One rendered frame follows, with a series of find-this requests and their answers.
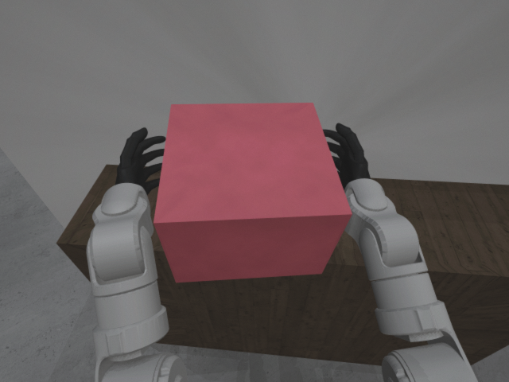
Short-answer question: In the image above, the robot left upper arm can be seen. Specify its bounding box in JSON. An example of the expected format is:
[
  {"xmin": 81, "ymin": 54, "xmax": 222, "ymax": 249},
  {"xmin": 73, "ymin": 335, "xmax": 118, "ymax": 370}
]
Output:
[{"xmin": 102, "ymin": 353, "xmax": 188, "ymax": 382}]

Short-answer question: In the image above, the robot right upper arm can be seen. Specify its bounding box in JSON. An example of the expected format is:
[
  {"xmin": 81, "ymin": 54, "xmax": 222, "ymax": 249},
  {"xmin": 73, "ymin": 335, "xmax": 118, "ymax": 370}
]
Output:
[{"xmin": 382, "ymin": 342, "xmax": 475, "ymax": 382}]

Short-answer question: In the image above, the carton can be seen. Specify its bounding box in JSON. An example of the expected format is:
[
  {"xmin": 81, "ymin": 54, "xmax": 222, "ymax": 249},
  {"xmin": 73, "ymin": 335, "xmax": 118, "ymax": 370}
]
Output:
[{"xmin": 153, "ymin": 103, "xmax": 352, "ymax": 283}]

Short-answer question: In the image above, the pedestal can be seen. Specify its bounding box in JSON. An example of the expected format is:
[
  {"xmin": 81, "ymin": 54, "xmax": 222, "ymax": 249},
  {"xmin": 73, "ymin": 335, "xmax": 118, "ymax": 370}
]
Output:
[{"xmin": 56, "ymin": 165, "xmax": 509, "ymax": 366}]

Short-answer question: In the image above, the left robot forearm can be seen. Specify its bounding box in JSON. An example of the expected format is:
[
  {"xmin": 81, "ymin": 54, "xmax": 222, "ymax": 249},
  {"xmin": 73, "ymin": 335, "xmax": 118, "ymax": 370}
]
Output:
[{"xmin": 86, "ymin": 183, "xmax": 169, "ymax": 382}]

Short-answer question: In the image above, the right robot forearm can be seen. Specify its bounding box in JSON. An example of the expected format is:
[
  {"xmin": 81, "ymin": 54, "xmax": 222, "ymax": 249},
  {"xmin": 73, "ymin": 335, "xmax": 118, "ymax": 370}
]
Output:
[{"xmin": 344, "ymin": 178, "xmax": 478, "ymax": 382}]

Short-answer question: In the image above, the left robot hand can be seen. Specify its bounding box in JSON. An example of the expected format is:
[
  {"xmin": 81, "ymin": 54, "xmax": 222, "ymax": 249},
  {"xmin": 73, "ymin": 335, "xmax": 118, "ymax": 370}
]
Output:
[{"xmin": 115, "ymin": 127, "xmax": 166, "ymax": 195}]

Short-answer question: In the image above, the right robot hand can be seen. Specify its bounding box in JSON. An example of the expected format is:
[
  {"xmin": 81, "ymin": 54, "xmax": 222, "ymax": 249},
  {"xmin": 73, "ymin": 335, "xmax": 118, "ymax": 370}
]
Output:
[{"xmin": 323, "ymin": 123, "xmax": 371, "ymax": 189}]

